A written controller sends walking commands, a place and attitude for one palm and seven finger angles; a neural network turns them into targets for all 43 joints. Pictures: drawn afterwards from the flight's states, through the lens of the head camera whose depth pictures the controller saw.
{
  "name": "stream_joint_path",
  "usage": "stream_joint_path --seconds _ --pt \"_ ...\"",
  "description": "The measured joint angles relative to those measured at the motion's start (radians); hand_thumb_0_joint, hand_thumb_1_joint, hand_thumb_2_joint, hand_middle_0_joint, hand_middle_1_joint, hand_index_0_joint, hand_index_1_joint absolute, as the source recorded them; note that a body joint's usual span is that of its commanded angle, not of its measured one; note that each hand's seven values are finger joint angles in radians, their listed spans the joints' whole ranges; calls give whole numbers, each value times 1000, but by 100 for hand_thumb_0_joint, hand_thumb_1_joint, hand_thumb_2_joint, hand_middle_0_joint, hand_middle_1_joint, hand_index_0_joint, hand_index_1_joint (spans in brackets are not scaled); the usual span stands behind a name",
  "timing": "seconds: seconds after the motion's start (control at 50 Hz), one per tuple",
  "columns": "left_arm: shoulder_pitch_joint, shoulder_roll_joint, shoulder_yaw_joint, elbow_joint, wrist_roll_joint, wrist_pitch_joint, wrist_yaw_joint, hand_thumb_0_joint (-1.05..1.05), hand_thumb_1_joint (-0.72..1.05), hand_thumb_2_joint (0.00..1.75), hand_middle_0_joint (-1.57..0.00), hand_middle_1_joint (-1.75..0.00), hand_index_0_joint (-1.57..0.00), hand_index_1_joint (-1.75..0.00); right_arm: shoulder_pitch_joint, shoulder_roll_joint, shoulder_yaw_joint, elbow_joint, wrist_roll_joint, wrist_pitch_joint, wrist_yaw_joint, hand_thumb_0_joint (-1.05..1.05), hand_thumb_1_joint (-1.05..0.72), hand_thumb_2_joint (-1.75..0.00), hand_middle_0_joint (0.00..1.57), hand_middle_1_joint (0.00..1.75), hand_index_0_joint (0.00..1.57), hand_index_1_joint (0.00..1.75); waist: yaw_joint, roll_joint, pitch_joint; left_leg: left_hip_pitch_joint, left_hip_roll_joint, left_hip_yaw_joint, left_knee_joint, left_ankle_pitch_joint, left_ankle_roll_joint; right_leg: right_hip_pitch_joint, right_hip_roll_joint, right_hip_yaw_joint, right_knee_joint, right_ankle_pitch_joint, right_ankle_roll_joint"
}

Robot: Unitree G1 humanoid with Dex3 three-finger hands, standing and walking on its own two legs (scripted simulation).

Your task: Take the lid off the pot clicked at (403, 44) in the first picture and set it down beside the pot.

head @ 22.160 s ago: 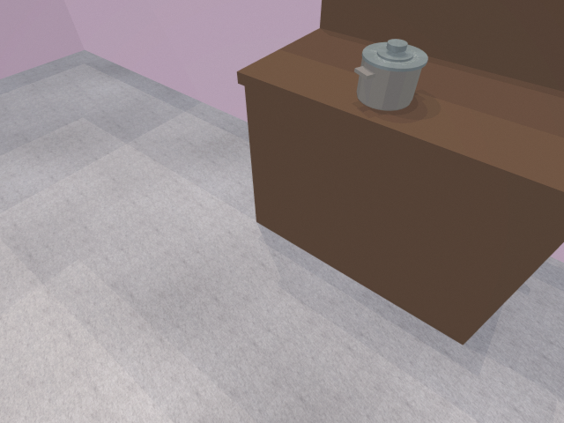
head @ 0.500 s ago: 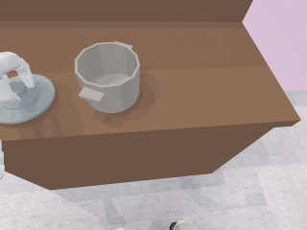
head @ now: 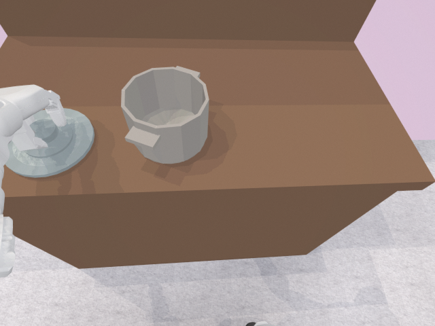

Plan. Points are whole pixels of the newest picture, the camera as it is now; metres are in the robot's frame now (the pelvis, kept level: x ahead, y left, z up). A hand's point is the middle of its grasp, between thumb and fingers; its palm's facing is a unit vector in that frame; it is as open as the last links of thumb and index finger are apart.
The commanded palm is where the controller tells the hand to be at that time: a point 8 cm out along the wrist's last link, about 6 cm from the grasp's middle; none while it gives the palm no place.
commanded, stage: open the fingers wide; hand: left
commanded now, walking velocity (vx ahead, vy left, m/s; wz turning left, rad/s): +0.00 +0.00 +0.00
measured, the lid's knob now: (42, 131) +0.48 +0.32 +0.05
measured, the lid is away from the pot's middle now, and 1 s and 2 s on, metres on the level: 0.24 0.24 0.24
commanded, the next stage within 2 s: raise the empty hand in 0.56 s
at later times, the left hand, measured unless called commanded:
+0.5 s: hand (35, 130) +0.45 +0.31 +0.08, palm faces -0.44 -0.10 -0.89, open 10.8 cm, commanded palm +0.47 +0.31 +0.13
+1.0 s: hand (26, 117) +0.46 +0.31 +0.11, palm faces -0.42 -0.09 -0.90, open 11.0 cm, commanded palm +0.48 +0.31 +0.17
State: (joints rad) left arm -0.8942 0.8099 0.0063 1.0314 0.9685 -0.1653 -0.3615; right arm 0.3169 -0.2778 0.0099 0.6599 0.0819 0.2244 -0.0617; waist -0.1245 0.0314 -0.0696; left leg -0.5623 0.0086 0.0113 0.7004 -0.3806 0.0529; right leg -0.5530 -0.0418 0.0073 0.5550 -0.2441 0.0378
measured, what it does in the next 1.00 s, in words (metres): stands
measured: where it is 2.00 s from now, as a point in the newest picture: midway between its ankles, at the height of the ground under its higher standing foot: outside the picture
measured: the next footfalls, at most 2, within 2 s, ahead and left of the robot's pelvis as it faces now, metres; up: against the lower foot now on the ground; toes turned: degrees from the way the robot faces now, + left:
none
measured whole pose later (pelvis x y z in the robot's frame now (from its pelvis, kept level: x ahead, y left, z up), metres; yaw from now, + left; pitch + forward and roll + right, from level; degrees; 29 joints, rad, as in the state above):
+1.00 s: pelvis +0.01 -0.01 +0.00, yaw +0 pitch +13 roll -3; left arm -0.94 0.84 -0.01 1.02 0.95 -0.13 -0.39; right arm 0.32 -0.28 0.02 0.67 0.10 0.24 -0.06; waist -0.13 0.04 -0.06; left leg -0.52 0.01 0.00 0.67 -0.37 0.04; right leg -0.51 -0.04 0.00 0.53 -0.24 0.05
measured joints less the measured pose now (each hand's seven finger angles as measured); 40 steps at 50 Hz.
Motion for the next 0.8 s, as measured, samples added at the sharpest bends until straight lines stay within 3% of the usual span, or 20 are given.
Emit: stream_joint_path --seconds 0.4,0.8 --pt "12 2 1 -16 -5 -1 1 0 8 58 -36 -93 -36 -93 1 1 -2 9 1 14 3 1 -90 -90 20 30 20 30 1 2 7 10 3 -6 -11 1 -8 6 2 -4 0 -6 7" --pt "2 20 7 -27 -6 4 -12 0 2 59 -34 -90 -34 -90 -1 -4 -2 10 6 15 -7 1 -90 -90 20 30 20 30 -2 -1 12 12 8 -11 -12 1 -14 9 8 -9 0 -7 11"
